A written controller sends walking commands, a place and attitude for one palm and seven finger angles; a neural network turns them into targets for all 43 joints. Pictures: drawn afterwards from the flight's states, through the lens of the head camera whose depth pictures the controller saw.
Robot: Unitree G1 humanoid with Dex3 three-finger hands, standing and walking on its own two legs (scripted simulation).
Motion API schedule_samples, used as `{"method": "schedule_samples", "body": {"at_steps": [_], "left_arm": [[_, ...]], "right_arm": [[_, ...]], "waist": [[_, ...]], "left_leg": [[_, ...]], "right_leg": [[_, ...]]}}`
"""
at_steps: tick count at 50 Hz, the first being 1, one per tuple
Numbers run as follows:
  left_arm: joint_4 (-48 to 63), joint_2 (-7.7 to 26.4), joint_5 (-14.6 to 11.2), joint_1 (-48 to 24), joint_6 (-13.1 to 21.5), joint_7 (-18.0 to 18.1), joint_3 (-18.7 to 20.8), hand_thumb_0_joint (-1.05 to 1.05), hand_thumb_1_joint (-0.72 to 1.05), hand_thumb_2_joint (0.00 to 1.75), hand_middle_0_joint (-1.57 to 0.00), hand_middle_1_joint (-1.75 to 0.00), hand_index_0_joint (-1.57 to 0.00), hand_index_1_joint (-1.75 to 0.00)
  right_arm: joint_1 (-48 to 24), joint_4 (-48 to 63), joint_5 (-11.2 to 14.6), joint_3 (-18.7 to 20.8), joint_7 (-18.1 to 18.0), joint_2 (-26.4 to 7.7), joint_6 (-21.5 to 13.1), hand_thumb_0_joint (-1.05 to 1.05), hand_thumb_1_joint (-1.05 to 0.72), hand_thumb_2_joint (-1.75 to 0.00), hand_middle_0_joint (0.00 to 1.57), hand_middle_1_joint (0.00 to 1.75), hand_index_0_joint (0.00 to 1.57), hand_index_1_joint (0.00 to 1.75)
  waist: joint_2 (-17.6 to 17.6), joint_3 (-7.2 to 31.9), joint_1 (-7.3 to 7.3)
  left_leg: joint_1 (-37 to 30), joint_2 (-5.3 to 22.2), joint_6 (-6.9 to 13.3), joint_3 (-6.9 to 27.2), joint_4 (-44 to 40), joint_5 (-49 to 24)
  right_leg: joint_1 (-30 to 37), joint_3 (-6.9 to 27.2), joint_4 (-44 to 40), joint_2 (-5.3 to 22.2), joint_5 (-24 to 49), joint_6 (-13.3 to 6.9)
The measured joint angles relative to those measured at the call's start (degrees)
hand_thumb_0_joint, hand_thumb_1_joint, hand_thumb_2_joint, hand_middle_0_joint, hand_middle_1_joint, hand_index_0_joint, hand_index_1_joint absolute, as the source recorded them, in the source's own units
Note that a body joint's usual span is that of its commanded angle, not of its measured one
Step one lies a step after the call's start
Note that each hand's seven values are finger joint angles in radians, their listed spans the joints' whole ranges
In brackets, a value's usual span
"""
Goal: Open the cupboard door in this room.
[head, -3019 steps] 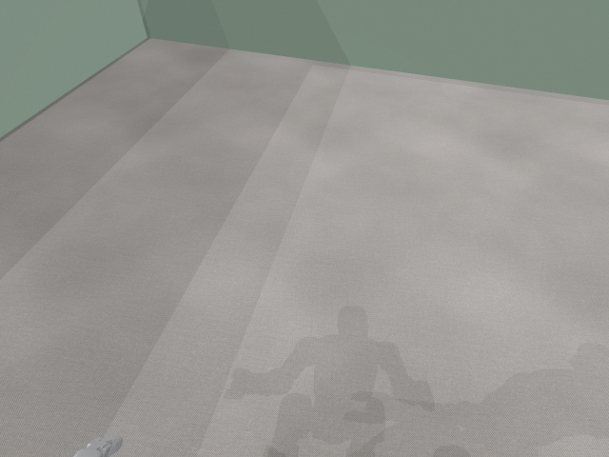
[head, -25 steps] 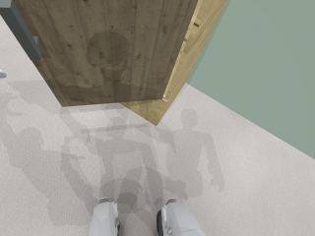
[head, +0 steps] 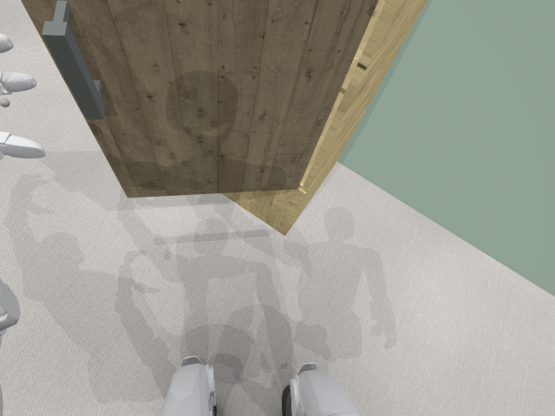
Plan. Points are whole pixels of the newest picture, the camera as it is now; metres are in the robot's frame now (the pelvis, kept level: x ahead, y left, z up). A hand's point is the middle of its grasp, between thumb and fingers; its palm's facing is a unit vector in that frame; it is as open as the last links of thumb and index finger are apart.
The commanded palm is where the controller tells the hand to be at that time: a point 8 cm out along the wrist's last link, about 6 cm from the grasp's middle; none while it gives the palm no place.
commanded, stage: move the hooked fingers beside the handle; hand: left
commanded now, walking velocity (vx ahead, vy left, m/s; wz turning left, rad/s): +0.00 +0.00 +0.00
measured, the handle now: (80, 65) +0.56 +0.24 +0.09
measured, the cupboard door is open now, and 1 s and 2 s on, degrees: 41 41 41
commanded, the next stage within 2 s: slide the fingers in behind the handle in 0.48 s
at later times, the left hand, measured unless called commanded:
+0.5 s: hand (6, 100) +0.50 +0.31 +0.09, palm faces +0.08 -1.00 +0.00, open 14.0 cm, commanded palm +0.49 +0.34 +0.09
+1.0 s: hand (44, 100) +0.51 +0.28 +0.08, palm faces +0.08 -1.00 +0.00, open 14.0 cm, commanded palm +0.49 +0.31 +0.09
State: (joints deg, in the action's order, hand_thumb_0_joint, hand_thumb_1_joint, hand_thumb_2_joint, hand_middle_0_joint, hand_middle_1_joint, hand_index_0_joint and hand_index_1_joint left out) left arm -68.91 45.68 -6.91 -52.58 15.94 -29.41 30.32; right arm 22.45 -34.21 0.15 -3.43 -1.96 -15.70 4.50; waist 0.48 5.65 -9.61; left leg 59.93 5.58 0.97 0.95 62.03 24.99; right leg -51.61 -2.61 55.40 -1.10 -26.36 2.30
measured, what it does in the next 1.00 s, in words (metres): stands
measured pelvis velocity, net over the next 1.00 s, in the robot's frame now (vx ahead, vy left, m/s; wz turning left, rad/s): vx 0.00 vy -0.01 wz -0.01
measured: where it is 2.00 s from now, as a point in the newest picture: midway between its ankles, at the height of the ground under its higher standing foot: outside the picture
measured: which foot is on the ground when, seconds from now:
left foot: down 0.00-1.00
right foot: down 0.00-1.00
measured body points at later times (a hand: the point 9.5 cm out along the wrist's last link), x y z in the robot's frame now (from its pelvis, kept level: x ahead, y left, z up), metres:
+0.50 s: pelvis -0.01 -0.01 -0.01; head +0.15 +0.04 +0.41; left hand +0.48 +0.37 +0.09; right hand -0.01 -0.28 -0.10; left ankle +0.03 +0.10 -0.66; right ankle +0.00 -0.16 -0.66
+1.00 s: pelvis +0.00 -0.01 +0.00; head +0.15 +0.03 +0.42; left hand +0.50 +0.33 +0.08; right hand +0.00 -0.27 -0.10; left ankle +0.03 +0.10 -0.66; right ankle +0.00 -0.16 -0.66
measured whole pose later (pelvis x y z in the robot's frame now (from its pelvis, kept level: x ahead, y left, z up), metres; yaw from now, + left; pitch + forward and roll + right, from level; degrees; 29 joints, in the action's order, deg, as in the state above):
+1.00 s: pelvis +0.00 -0.01 +0.00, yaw +0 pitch +23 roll -5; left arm -69.2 43.4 -5.4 -53.4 16.0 -24.0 30.1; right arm 22.7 -34.4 -0.1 -3.7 -1.7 -15.3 3.9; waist 1.1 5.4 -10.7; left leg 61.1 6.0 0.4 0.9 62.8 25.3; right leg -53.4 -2.3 57.1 -1.5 -27.0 1.9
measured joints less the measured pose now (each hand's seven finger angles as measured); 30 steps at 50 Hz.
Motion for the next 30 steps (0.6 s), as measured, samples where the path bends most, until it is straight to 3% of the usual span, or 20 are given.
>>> {"method": "schedule_samples", "body": {"at_steps": [4,10,19,25,30], "left_arm": [[-1.64,-0.76,0.53,-0.13,-0.13,1.12,0.57,-0.01,-0.50,0.30,-0.30,-1.20,-0.30,-1.20],[-1.14,0.45,2.03,-0.46,2.49,3.34,2.89,-0.02,-0.50,0.30,-0.30,-1.20,-0.30,-1.20],[-5.44,5.30,1.68,-3.63,0.17,-0.14,1.83,-0.01,-0.50,0.30,-0.30,-1.20,-0.30,-1.20],[-3.31,4.50,0.77,-4.28,1.50,-0.50,2.06,-0.02,-0.50,0.30,-0.30,-1.20,-0.30,-1.20],[-3.22,4.10,1.37,-4.72,0.07,-0.08,2.22,-0.01,-0.50,0.30,-0.30,-1.20,-0.30,-1.20]], "right_arm": [[-0.79,0.78,-0.01,-0.26,-0.19,-0.30,-0.37,0.00,-0.90,-0.90,0.20,0.30,0.20,0.30],[-1.64,1.01,-0.24,-0.23,-0.19,-0.32,-0.93,0.00,-0.90,-0.90,0.20,0.30,0.20,0.30],[-0.74,0.33,0.58,-1.02,-1.14,-0.93,-0.60,0.00,-0.90,-0.90,0.20,0.30,0.20,0.30],[-0.32,-0.93,0.20,-0.79,-1.10,-0.83,-0.77,0.00,-0.90,-0.90,0.20,0.30,0.20,0.30],[-0.29,-0.67,0.22,-0.80,-0.95,-0.58,-0.60,0.00,-0.90,-0.90,0.20,0.30,0.20,0.30]], "waist": [[-0.19,-0.07,-0.35],[-0.54,-0.70,-1.03],[-0.06,-1.49,-1.28],[-0.09,-1.24,-1.12],[0.07,-0.95,-1.72]], "left_leg": [[-0.21,-0.09,0.03,-0.17,-0.05,-0.15],[0.70,0.31,-0.27,-0.12,0.87,-0.07],[2.71,0.51,-0.49,0.58,1.77,-0.20],[4.51,0.56,-0.60,0.76,2.74,0.01],[4.79,0.67,-0.59,0.82,2.97,0.20]], "right_leg": [[0.00,0.16,0.31,0.12,-0.02,0.08],[-1.16,0.26,1.53,-0.26,-0.18,-0.13],[-2.97,-0.31,2.42,-0.56,-0.22,-0.40],[-4.78,-0.40,3.49,-0.63,-0.52,-0.48],[-5.00,-0.41,3.56,-0.75,-0.60,-0.48]]}}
